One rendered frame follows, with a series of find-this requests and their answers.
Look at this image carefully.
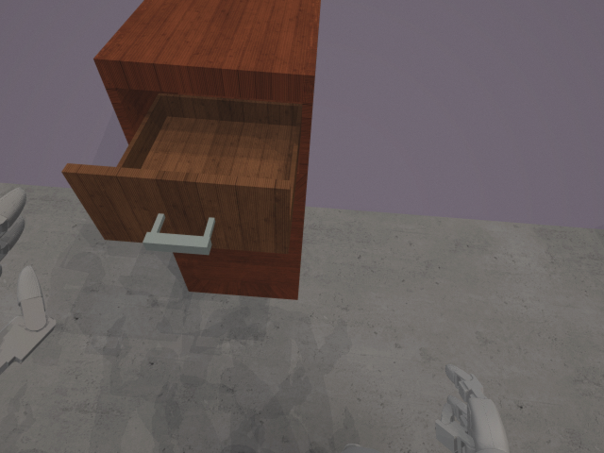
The handle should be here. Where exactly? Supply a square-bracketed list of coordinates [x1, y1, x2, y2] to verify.
[143, 213, 215, 255]

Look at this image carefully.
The cabinet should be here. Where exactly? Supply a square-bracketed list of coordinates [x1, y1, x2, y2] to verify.
[93, 0, 321, 300]

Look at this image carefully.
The robot right hand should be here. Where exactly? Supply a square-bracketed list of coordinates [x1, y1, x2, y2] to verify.
[435, 363, 510, 453]

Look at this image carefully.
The robot left hand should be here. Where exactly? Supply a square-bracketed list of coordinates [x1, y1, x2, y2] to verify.
[0, 188, 56, 375]

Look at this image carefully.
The right robot shin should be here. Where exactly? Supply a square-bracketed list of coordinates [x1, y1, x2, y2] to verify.
[342, 444, 361, 452]

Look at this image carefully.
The drawer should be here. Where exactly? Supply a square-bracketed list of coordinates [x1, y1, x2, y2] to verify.
[61, 93, 302, 254]

